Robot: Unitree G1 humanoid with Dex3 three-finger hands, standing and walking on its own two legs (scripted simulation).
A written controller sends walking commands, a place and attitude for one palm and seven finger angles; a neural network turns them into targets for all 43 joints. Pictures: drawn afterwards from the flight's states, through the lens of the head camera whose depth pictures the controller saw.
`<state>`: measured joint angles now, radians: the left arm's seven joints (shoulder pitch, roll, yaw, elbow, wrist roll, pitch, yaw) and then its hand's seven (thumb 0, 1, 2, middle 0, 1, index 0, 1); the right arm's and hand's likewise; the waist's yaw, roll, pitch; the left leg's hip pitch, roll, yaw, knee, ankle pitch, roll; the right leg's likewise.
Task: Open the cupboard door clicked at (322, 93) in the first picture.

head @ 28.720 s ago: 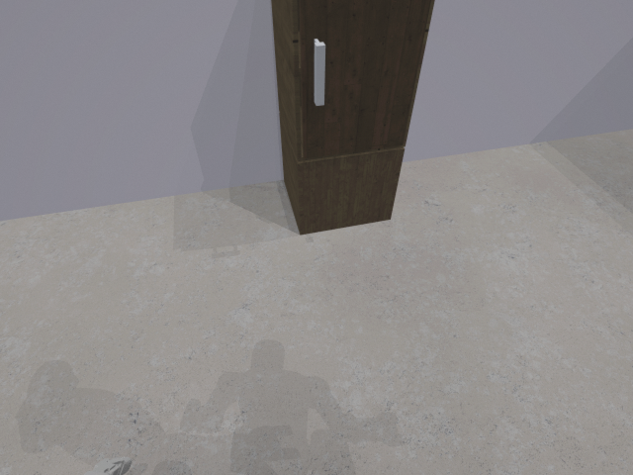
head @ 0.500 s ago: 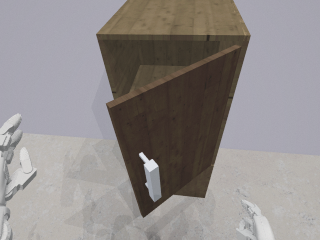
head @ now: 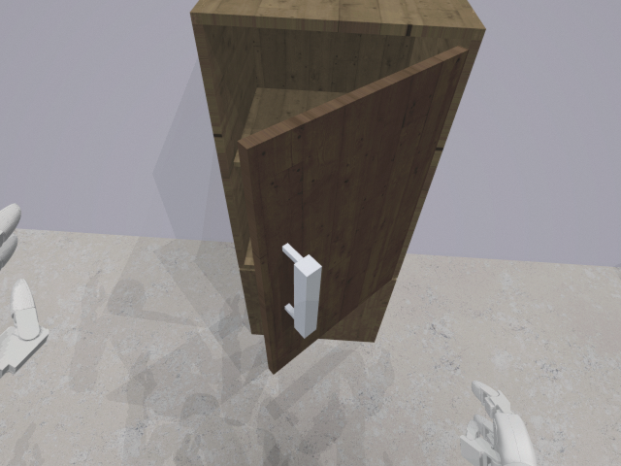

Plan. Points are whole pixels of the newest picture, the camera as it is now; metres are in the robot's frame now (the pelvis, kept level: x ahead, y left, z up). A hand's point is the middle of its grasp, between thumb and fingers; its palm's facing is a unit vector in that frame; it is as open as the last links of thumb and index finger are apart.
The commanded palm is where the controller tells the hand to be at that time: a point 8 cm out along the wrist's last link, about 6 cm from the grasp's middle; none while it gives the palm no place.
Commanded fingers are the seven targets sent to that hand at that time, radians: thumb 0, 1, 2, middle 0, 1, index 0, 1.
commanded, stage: step back with the hand held close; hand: left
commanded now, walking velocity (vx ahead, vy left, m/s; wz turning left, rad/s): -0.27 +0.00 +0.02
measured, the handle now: (297, 291) +0.37 +0.05 -0.02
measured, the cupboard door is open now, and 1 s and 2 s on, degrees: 44 44 44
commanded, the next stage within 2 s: stop stepping back and stand still in 0.48 s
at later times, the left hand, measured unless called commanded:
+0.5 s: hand out of the picture +0.08 +0.32 +0.17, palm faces +0.55 -0.73 -0.41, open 7.4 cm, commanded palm +0.01 +0.33 +0.18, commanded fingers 0.00 0.90 0.90 -0.20 -0.30 -0.20 -0.30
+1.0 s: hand out of the picture +0.00 +0.29 +0.18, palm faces +0.49 -0.80 -0.35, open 7.4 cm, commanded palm -0.07 +0.31 +0.18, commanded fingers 0.00 0.90 0.90 -0.20 -0.30 -0.20 -0.30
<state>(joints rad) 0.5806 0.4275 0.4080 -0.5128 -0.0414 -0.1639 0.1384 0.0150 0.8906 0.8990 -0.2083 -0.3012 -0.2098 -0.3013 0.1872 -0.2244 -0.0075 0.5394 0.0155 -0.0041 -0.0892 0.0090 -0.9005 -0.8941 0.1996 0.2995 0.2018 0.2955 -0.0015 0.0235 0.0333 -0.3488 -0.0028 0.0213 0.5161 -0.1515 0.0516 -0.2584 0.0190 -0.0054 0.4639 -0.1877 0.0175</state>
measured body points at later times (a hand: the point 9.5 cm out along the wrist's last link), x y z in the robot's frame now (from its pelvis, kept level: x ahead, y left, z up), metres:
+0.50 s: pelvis -0.11 +0.02 -0.01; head -0.09 +0.06 +0.44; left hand +0.05 +0.35 +0.20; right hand +0.09 -0.19 -0.08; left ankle +0.02 +0.10 -0.73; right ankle -0.12 -0.14 -0.65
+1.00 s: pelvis -0.22 +0.02 -0.02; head -0.26 +0.03 +0.43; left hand -0.03 +0.33 +0.20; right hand -0.10 -0.24 -0.10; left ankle -0.09 +0.09 -0.73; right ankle -0.32 -0.08 -0.70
